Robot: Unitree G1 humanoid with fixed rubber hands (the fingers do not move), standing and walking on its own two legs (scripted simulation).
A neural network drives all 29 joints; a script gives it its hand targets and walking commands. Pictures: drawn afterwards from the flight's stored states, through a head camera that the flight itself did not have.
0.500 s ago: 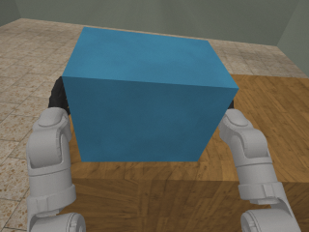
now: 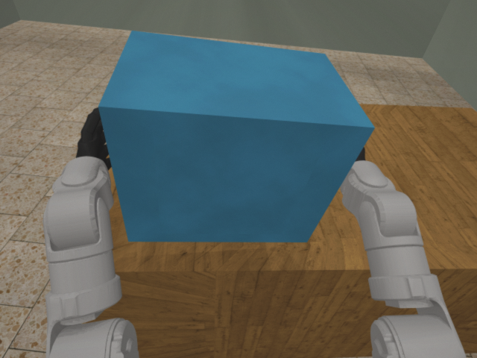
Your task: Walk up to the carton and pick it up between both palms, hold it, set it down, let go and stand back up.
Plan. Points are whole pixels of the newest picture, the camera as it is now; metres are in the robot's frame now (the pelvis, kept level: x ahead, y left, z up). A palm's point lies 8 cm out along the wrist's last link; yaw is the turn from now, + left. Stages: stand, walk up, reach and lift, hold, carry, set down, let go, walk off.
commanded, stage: hold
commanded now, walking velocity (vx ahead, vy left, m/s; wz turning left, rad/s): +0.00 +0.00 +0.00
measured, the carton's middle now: (227, 146) +0.38 +0.02 +0.21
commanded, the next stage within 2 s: none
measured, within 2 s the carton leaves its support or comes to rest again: neither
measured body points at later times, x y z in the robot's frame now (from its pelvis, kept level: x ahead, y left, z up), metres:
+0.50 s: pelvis +0.00 +0.00 +0.00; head -0.03 +0.02 +0.45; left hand +0.35 +0.21 +0.21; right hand +0.38 -0.17 +0.21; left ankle +0.06 +0.11 -0.75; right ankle -0.01 -0.12 -0.75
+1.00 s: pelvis +0.00 +0.00 +0.00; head -0.03 +0.02 +0.45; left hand +0.36 +0.21 +0.21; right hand +0.37 -0.17 +0.20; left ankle +0.06 +0.11 -0.75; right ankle -0.01 -0.12 -0.75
